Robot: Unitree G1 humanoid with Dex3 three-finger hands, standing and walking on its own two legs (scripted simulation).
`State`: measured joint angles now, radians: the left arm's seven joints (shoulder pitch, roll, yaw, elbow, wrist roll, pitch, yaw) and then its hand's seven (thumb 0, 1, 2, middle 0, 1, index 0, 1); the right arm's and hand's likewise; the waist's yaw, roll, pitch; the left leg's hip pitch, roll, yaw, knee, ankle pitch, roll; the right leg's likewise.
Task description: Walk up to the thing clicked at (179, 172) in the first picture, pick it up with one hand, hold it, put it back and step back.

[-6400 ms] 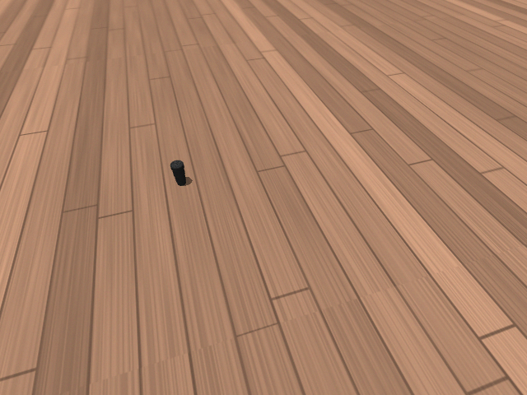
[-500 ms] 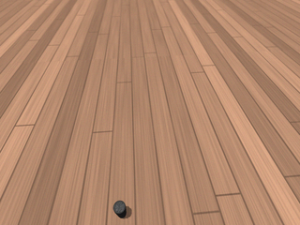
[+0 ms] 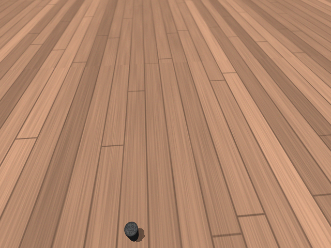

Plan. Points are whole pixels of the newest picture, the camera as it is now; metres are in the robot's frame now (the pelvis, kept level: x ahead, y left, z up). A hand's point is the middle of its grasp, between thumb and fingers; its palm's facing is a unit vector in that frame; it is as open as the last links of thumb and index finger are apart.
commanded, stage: stand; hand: left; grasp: from the side
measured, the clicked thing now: (132, 232) +0.38 +0.20 -0.71
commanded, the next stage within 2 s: go down in 0.90 s
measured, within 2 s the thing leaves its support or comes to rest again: neither
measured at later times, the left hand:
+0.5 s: hand out of the picture +0.07 +0.26 -0.16, palm faces -0.02 -0.94 -0.34, open 7.4 cm
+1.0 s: hand out of the picture +0.07 +0.26 -0.16, palm faces -0.03 -0.94 -0.34, open 7.4 cm
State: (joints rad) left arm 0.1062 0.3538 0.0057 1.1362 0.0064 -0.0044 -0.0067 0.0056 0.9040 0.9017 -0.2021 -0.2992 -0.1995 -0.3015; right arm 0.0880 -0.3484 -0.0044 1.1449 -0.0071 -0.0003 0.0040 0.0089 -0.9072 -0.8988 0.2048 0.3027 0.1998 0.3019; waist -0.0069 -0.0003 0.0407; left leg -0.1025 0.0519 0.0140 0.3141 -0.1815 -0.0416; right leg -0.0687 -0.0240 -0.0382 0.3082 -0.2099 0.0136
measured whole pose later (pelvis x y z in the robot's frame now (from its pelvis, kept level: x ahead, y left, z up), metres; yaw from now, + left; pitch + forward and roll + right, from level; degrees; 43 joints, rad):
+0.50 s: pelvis +0.00 +0.00 +0.00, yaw +0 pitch -2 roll +0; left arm 0.12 0.36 0.00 1.13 0.01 0.00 -0.01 0.01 0.90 0.90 -0.20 -0.30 -0.20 -0.30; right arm 0.10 -0.35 0.00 1.14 -0.01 0.00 0.01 0.01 -0.91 -0.90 0.20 0.30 0.20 0.30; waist -0.01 0.00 0.04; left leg -0.10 0.05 0.01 0.31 -0.18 -0.04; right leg -0.07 -0.03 -0.04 0.31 -0.21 0.02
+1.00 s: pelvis +0.00 +0.00 +0.00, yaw +0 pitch -2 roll +0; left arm 0.12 0.35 0.00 1.13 0.01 -0.01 -0.01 0.01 0.90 0.90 -0.20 -0.30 -0.20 -0.30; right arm 0.10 -0.35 0.00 1.13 -0.01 0.00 0.01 0.01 -0.91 -0.90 0.20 0.30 0.20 0.30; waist -0.01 0.00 0.04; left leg -0.10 0.05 0.02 0.31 -0.18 -0.04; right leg -0.07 -0.03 -0.04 0.31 -0.21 0.01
